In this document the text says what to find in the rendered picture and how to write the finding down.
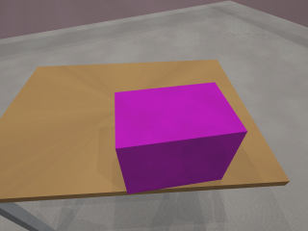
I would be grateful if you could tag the carton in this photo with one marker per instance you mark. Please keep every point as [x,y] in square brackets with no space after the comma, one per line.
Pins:
[174,136]

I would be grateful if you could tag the table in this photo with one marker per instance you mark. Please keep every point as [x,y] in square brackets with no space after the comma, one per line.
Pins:
[58,136]

